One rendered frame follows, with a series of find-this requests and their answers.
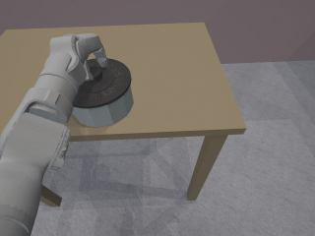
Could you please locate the pot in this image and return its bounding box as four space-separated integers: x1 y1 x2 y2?
72 86 134 128

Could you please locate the lid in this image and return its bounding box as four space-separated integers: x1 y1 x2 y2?
72 58 132 109

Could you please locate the knob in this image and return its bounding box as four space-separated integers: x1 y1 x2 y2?
87 66 102 83

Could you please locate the left robot upper arm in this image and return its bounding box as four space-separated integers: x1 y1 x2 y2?
0 112 71 236

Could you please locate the left robot forearm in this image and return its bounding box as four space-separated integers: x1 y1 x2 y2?
0 33 90 158

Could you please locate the table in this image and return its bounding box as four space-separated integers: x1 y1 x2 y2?
0 22 247 207

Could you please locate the left robot hand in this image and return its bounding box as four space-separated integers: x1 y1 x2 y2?
77 33 108 82

